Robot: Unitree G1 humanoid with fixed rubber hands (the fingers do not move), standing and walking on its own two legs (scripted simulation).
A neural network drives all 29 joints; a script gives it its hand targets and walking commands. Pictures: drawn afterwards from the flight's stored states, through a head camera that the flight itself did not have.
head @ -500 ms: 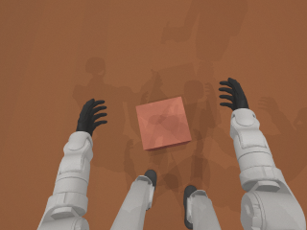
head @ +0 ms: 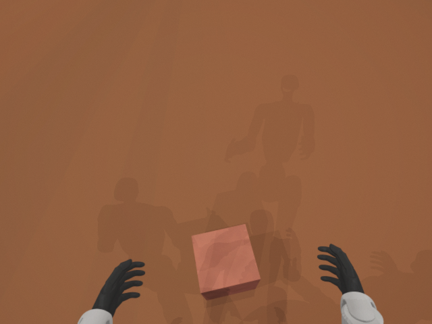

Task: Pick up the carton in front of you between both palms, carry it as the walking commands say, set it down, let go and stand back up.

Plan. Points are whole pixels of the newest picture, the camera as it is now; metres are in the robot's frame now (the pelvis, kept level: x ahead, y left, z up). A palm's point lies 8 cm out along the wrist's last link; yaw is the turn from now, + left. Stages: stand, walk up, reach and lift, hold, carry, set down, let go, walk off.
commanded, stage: let go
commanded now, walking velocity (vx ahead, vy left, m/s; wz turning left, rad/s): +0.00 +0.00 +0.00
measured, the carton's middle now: (225, 263) +0.37 +0.06 -0.64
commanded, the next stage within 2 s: stand in 0.64 s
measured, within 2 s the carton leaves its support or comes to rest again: neither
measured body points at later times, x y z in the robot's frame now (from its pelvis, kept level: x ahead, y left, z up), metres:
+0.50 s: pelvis +0.00 -0.03 +0.01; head +0.00 -0.02 +0.46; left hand +0.18 +0.22 -0.06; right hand +0.17 -0.26 -0.07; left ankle +0.00 +0.11 -0.73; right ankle -0.05 -0.13 -0.73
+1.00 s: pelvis +0.01 +0.01 +0.01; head +0.02 +0.04 +0.45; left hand +0.15 +0.29 -0.10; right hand +0.13 -0.30 -0.07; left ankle +0.00 +0.11 -0.73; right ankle -0.05 -0.13 -0.73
